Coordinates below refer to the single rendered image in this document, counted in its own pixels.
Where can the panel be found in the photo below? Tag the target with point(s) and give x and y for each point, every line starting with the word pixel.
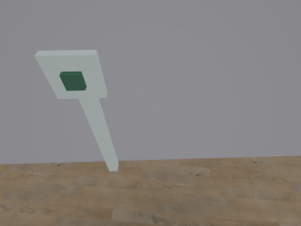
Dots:
pixel 53 62

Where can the button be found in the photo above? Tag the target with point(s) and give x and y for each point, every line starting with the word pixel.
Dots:
pixel 73 81

